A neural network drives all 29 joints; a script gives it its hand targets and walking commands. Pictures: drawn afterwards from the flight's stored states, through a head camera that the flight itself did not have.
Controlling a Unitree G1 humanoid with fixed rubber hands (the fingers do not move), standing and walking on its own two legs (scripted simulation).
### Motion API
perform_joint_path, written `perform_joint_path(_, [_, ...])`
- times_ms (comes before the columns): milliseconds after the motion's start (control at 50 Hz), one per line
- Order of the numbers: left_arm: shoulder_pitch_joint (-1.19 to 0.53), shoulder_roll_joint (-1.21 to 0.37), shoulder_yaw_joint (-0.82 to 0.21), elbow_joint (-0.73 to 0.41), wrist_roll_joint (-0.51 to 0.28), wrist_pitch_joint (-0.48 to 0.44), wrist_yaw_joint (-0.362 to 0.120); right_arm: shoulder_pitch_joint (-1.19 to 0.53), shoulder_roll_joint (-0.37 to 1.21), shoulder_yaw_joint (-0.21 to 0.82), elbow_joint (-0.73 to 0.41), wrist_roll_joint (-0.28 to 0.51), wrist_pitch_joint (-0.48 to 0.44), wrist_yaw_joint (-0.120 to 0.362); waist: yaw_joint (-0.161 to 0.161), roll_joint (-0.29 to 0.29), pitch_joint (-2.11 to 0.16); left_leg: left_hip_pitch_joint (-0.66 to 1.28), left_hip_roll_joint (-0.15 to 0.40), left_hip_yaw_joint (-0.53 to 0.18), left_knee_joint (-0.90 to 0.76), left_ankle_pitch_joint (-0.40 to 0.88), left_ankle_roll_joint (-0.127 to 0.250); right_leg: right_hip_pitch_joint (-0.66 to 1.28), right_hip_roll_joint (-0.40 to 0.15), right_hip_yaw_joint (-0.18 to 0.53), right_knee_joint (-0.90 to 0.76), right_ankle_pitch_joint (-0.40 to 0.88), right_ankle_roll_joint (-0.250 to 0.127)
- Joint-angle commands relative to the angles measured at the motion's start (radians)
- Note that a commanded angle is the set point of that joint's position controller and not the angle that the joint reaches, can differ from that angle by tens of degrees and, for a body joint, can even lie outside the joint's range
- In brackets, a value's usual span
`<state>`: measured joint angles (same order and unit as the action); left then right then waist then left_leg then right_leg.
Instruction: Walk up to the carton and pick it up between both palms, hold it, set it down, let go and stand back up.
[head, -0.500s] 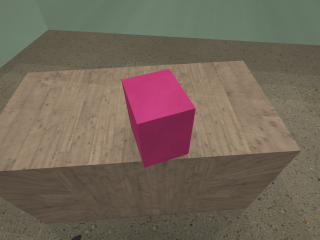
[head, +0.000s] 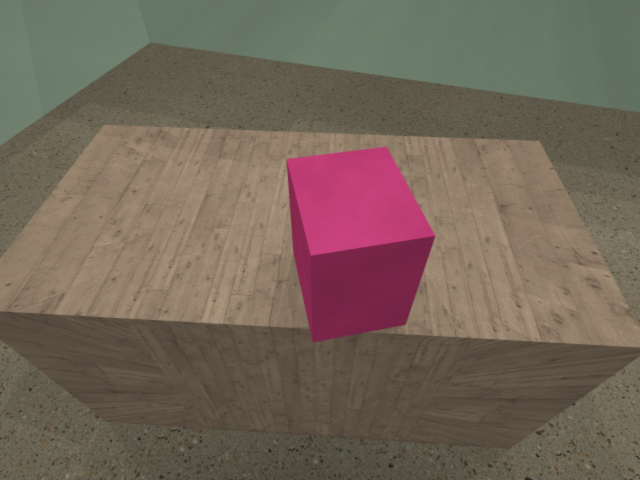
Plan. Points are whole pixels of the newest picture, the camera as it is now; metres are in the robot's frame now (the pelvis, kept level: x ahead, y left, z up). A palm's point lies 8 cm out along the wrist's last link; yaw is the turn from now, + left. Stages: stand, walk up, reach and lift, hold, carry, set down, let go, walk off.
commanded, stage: walk up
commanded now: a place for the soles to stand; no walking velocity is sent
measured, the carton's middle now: (349, 246) +0.48 -0.03 -0.01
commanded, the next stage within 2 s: reach and lift in 1.42 s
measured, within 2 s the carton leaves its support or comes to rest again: neither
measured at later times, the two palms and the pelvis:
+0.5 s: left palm out of the picture +0.09 +0.27 -0.11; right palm out of the picture +0.13 -0.27 -0.09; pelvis +0.01 -0.01 -0.01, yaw +3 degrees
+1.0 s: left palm out of the picture +0.05 +0.25 -0.11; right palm out of the picture +0.13 -0.28 -0.09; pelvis +0.01 -0.02 +0.00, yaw +6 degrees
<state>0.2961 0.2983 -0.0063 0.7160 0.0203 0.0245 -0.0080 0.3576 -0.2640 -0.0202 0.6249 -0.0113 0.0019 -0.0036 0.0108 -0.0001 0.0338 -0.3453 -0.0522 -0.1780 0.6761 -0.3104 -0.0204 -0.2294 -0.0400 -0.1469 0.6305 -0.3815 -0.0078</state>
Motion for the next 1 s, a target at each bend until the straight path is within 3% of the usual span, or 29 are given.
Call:
perform_joint_path(0, [-0.015, 0.148, 0.045, -0.102, 0.0, -0.014, 0.007, 0.03, -0.154, -0.052, -0.1, 0.002, -0.019, -0.012, -0.003, 0.007, -0.029, -0.012, 0.064, -0.067, -0.071, 0.274, 0.07, 0.018, -0.105, 0.101, -0.112, 0.154, -0.058])
perform_joint_path(140, [-0.013, 0.15, 0.045, -0.109, 0.0, -0.006, 0.008, 0.007, -0.165, -0.054, -0.109, 0.002, -0.015, -0.017, 0.009, 0.032, -0.041, -0.042, 0.066, -0.114, -0.078, 0.299, 0.086, 0.066, -0.093, 0.088, -0.071, 0.187, -0.051])
perform_joint_path(340, [-0.028, 0.169, 0.053, -0.12, -0.001, 0.002, 0.008, -0.009, -0.159, -0.056, -0.115, 0.004, -0.009, -0.017, 0.006, 0.003, -0.039, -0.031, 0.037, -0.063, -0.012, 0.322, 0.075, 0.065, -0.131, 0.078, -0.08, 0.212, -0.076])
perform_joint_path(500, [-0.004, 0.149, 0.051, -0.126, 0.0, 0.005, 0.006, -0.035, -0.188, -0.062, -0.112, 0.0, -0.009, -0.019, 0.019, 0.063, -0.036, -0.08, 0.074, -0.208, -0.113, 0.261, 0.117, 0.1, -0.067, 0.085, -0.038, 0.145, -0.04])
perform_joint_path(560, [0.014, 0.167, 0.058, -0.116, 0.002, -0.003, 0.007, -0.045, -0.166, -0.056, -0.11, 0.0, -0.006, -0.02, 0.023, 0.027, -0.037, -0.085, 0.038, -0.118, -0.043, 0.287, 0.083, 0.124, -0.109, 0.098, -0.092, 0.186, -0.068])
perform_joint_path(620, [0.015, 0.193, 0.067, -0.114, 0.001, -0.004, 0.011, -0.039, -0.138, -0.05, -0.113, -0.002, -0.001, -0.019, 0.019, -0.03, -0.028, -0.057, 0.004, 0.027, 0.078, 0.238, 0.043, 0.094, -0.228, 0.124, -0.161, 0.26, -0.137])
perform_joint_path(660, [-0.004, 0.192, 0.064, -0.119, 0.001, 0.001, 0.011, -0.019, -0.131, -0.052, -0.113, -0.001, -0.003, -0.018, 0.009, -0.052, -0.007, -0.023, 0.014, 0.039, 0.058, 0.187, 0.049, 0.036, -0.236, 0.104, -0.156, 0.218, -0.143])
perform_joint_path(680, [-0.011, 0.185, 0.059, -0.122, 0.0, 0.003, 0.008, -0.025, -0.134, -0.054, -0.116, -0.002, -0.006, -0.016, 0.006, -0.043, 0.004, 0.015, 0.025, 0.017, 0.022, 0.21, 0.058, -0.012, -0.212, 0.079, -0.136, 0.185, -0.121])
perform_joint_path(720, [-0.034, 0.172, 0.052, -0.132, -0.002, 0.012, 0.004, -0.007, -0.169, -0.064, -0.112, 0.003, -0.013, -0.013, -0.008, -0.001, 0.007, 0.023, 0.058, -0.095, -0.051, 0.269, 0.092, -0.036, -0.12, 0.032, -0.056, 0.11, -0.064])
perform_joint_path(740, [-0.029, 0.156, 0.048, -0.136, 0.0, 0.015, 0.003, 0.002, -0.201, -0.072, -0.102, 0.005, -0.015, -0.013, -0.009, 0.059, 0.0, 0.003, 0.097, -0.201, -0.118, 0.246, 0.129, -0.023, -0.073, 0.033, 0.011, 0.091, -0.035])
perform_joint_path(760, [-0.01, 0.14, 0.045, -0.137, 0.001, 0.017, 0.002, 0.011, -0.224, -0.079, -0.094, 0.002, -0.017, -0.017, -0.013, 0.11, -0.015, -0.006, 0.144, -0.337, -0.194, 0.177, 0.181, -0.018, -0.025, 0.055, 0.071, 0.024, -0.01])
perform_joint_path(780, [0.009, 0.132, 0.045, -0.134, 0.0, 0.018, 0.003, 0.008, -0.234, -0.082, -0.088, -0.005, -0.015, -0.022, -0.013, 0.142, -0.006, -0.007, 0.172, -0.43, -0.248, 0.12, 0.218, -0.03, 0.012, 0.078, 0.086, -0.074, 0.0])
perform_joint_path(800, [0.021, 0.128, 0.046, -0.131, 0.001, 0.015, 0.004, 0.004, -0.231, -0.079, -0.084, -0.011, -0.012, -0.028, -0.008, 0.152, 0.012, -0.001, 0.181, -0.463, -0.265, 0.108, 0.228, -0.05, 0.021, 0.104, 0.059, -0.139, -0.001])
perform_joint_path(820, [0.054, 0.116, 0.043, -0.124, -0.001, 0.007, 0.005, -0.033, -0.226, -0.073, -0.087, -0.015, -0.007, -0.033, 0.016, 0.16, 0.014, 0.008, 0.186, -0.452, -0.26, 0.118, 0.221, -0.059, 0.011, 0.124, 0.012, -0.137, -0.008])
perform_joint_path(840, [0.091, 0.117, 0.041, -0.11, -0.003, -0.004, 0.005, -0.078, -0.215, -0.065, -0.096, -0.015, -0.003, -0.035, 0.035, 0.151, 0.003, -0.01, 0.171, -0.398, -0.237, 0.129, 0.193, -0.018, -0.009, 0.129, -0.057, -0.057, -0.017])
perform_joint_path(860, [0.117, 0.128, 0.044, -0.098, -0.003, -0.018, 0.006, -0.12, -0.195, -0.054, -0.105, -0.013, 0.0, -0.032, 0.061, 0.126, -0.008, -0.056, 0.132, -0.306, -0.189, 0.162, 0.139, 0.063, -0.043, 0.147, -0.151, 0.054, -0.035])
perform_joint_path(880, [0.112, 0.177, 0.056, -0.089, 0.002, -0.03, 0.009, -0.119, -0.15, -0.04, -0.108, -0.009, -0.001, -0.026, 0.055, 0.059, -0.018, -0.093, 0.065, -0.167, -0.087, 0.226, 0.07, 0.134, -0.112, 0.194, -0.212, 0.164, -0.065])
perform_joint_path(900, [0.083, 0.207, 0.066, -0.087, 0.001, -0.035, 0.011, -0.097, -0.112, -0.028, -0.096, -0.003, -0.002, -0.024, 0.033, 0.0, -0.024, -0.082, 0.002, -0.024, 0.026, 0.245, 0.025, 0.145, -0.194, 0.239, -0.235, 0.266, -0.108])
perform_joint_path(920, [0.071, 0.206, 0.065, -0.091, 0.0, -0.035, 0.014, -0.076, -0.111, -0.025, -0.086, -0.008, 0.001, -0.026, 0.017, 0.012, -0.023, -0.065, 0.004, 0.032, 0.032, 0.18, 0.014, 0.148, -0.247, 0.249, -0.219, 0.403, -0.138])
perform_joint_path(940, [0.069, 0.194, 0.059, -0.092, -0.004, -0.032, 0.015, -0.068, -0.109, -0.025, -0.079, -0.01, 0.002, -0.027, 0.015, 0.007, -0.033, -0.045, 0.011, 0.044, 0.023, 0.154, 0.018, 0.147, -0.254, 0.23, -0.201, 0.485, -0.148])
perform_joint_path(980, [0.057, 0.182, 0.046, -0.096, -0.009, -0.024, 0.014, -0.079, -0.1, -0.026, -0.078, -0.012, -0.002, -0.02, 0.008, -0.032, -0.017, 0.032, 0.03, 0.042, -0.036, 0.196, 0.038, 0.065, -0.22, 0.164, -0.186, 0.466, -0.115])
